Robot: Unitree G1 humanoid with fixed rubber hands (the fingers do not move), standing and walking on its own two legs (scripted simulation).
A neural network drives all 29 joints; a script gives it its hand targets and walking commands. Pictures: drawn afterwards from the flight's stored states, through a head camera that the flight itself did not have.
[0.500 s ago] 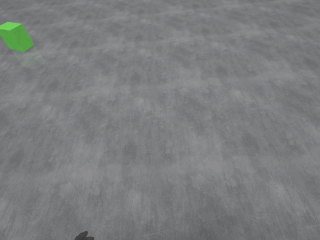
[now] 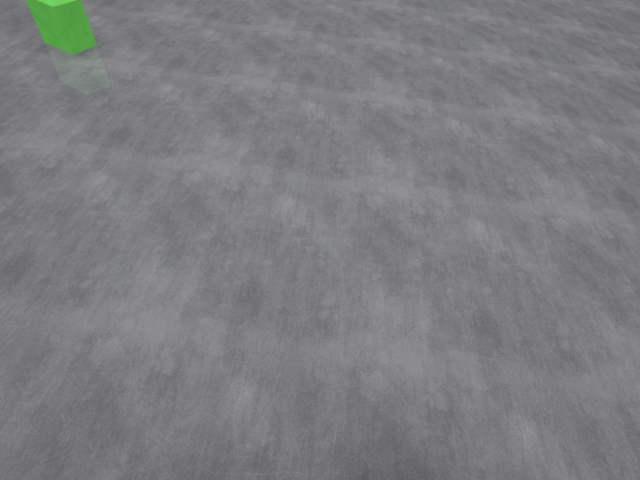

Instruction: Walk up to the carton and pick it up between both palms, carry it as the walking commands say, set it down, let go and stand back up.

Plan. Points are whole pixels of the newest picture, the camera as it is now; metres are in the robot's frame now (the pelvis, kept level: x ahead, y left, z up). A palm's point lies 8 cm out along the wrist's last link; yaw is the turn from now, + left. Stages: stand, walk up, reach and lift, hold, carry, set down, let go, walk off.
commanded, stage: walk up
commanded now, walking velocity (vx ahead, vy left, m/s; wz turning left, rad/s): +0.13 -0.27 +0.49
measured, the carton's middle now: (61, 21) +3.02 +1.51 -0.64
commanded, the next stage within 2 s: none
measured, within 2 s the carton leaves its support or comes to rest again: neither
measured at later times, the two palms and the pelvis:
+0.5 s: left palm out of the picture +0.01 +0.14 -0.14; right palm (524, 403) +0.26 -0.33 -0.14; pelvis +0.09 -0.13 -0.01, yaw +16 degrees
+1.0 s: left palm (202, 332) +0.40 +0.18 -0.13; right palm (520, 367) +0.34 -0.38 -0.18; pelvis +0.33 -0.12 -0.05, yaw +21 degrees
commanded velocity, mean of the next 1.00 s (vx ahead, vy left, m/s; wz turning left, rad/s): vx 0.34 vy -0.14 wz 0.34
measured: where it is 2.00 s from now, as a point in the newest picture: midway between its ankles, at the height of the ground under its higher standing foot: (265, 334)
